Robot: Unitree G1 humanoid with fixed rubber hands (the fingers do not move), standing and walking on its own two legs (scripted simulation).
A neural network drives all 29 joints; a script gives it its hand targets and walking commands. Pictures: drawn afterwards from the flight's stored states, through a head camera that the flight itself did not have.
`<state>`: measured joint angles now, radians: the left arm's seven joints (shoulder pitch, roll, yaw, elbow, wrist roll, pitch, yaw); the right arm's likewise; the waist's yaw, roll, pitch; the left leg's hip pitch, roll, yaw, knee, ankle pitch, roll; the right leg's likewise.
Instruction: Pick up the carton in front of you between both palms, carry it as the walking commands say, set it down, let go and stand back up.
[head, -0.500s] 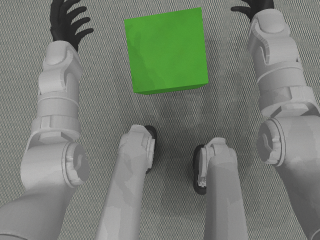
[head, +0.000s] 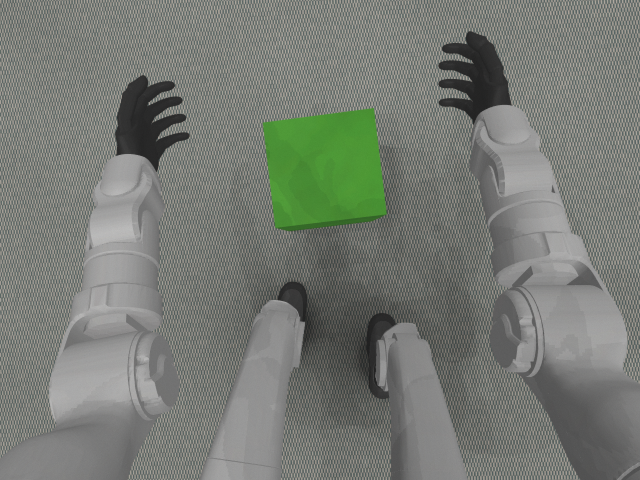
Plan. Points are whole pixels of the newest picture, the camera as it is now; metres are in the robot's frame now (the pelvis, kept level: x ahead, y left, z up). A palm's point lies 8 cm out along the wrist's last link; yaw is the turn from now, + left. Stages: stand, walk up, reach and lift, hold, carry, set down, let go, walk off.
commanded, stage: let go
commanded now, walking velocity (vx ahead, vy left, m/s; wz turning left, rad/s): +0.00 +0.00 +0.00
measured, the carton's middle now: (325, 178) +0.48 +0.07 -0.51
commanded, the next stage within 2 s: stand in 1.28 s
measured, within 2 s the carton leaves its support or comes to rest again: neither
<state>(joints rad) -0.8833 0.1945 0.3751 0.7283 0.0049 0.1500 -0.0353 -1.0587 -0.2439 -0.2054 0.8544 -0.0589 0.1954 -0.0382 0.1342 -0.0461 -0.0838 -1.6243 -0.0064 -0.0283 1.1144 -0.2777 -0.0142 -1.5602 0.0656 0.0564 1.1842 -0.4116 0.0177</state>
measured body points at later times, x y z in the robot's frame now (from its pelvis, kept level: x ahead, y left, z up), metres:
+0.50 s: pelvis +0.07 +0.02 +0.11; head +0.22 +0.03 +0.53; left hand +0.28 +0.27 +0.01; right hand +0.36 -0.16 +0.00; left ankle +0.09 +0.12 -0.60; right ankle +0.04 -0.12 -0.60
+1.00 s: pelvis +0.10 -0.03 +0.14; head +0.12 -0.03 +0.58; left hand +0.27 +0.21 +0.06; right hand +0.28 -0.26 +0.05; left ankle +0.09 +0.12 -0.60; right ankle +0.04 -0.12 -0.61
